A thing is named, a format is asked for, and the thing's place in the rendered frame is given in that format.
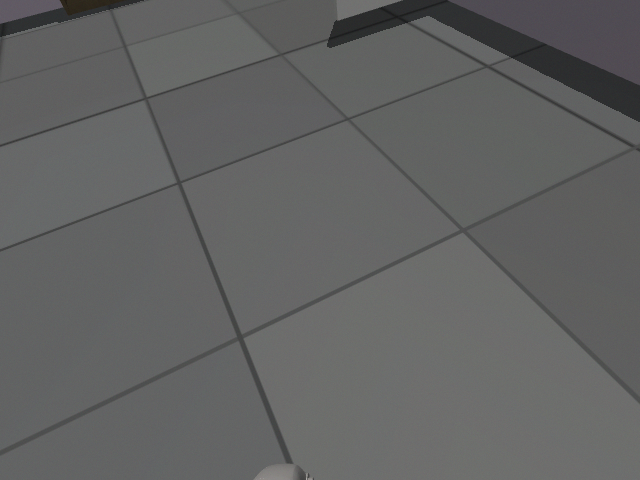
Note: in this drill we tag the bookshelf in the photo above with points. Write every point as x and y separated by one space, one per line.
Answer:
76 6

